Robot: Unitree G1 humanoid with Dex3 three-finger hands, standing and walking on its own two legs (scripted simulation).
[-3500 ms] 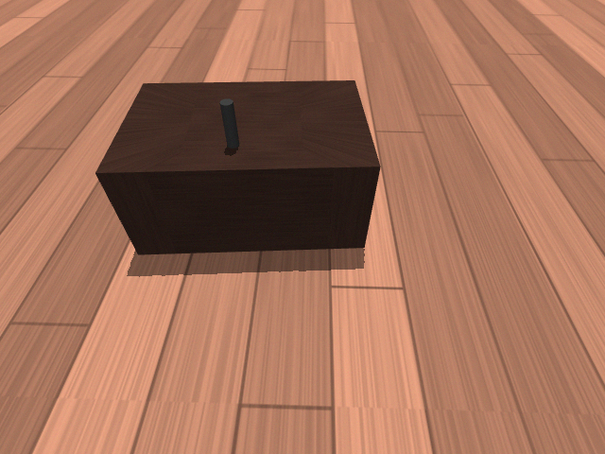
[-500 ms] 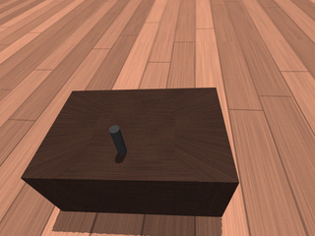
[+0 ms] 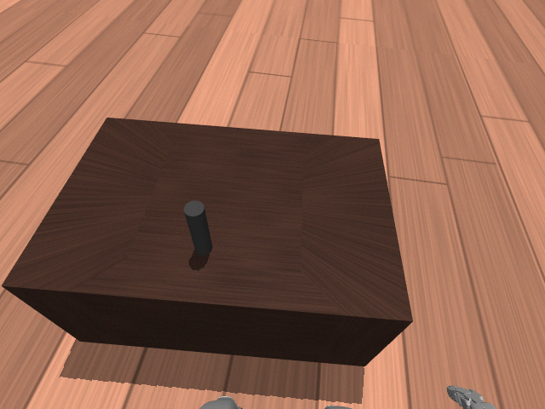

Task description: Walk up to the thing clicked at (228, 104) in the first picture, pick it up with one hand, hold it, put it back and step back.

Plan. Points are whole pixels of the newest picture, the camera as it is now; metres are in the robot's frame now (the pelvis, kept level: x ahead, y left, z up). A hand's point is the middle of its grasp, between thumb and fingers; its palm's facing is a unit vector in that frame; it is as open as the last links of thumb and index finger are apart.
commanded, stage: walk up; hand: left
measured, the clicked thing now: (199, 229) +0.55 +0.19 -0.22
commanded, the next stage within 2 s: stand in 1.70 s
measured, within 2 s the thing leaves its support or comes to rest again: neither
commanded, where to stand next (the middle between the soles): +0.07 +0.00 m, yaw -2 degrees
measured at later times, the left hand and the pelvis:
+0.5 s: hand out of the picture +0.09 +0.27 -0.14, palm faces -0.05 -0.93 -0.36, open 7.4 cm; pelvis +0.01 +0.01 +0.01, yaw -1 degrees
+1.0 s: hand out of the picture +0.10 +0.26 -0.13, palm faces -0.02 -0.94 -0.35, open 7.4 cm; pelvis +0.03 +0.00 +0.03, yaw -1 degrees
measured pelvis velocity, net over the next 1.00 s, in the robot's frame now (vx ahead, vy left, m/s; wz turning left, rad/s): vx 0.03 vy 0.00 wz -0.01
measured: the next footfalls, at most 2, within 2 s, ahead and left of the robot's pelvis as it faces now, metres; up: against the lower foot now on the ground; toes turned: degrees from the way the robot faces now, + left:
right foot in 0.08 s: +0.04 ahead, -0.13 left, +0.00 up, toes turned -3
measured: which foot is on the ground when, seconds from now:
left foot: down 0.00-1.00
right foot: up 0.00-0.06, down 0.08-1.00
